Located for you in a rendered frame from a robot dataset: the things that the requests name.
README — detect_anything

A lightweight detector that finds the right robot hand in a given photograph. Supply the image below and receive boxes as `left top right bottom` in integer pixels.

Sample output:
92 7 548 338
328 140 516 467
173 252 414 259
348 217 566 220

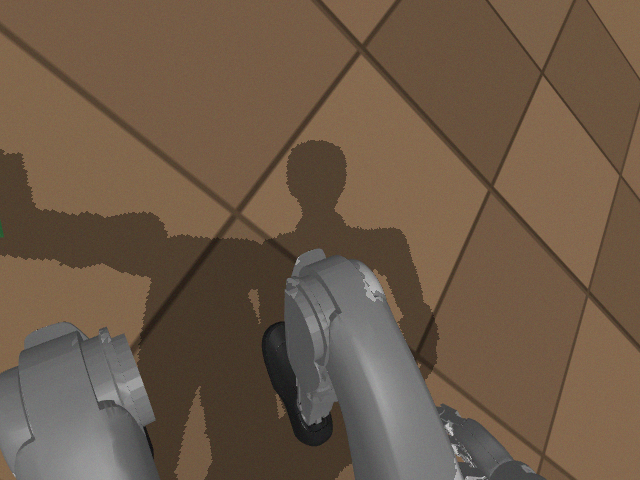
436 404 515 480

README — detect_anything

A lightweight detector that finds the right robot foot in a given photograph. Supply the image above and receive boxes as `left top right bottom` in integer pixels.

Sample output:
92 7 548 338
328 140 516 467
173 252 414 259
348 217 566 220
262 321 333 446

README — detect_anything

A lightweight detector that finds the right robot arm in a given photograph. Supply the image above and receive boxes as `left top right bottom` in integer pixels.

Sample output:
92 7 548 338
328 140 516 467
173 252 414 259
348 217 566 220
490 461 547 480

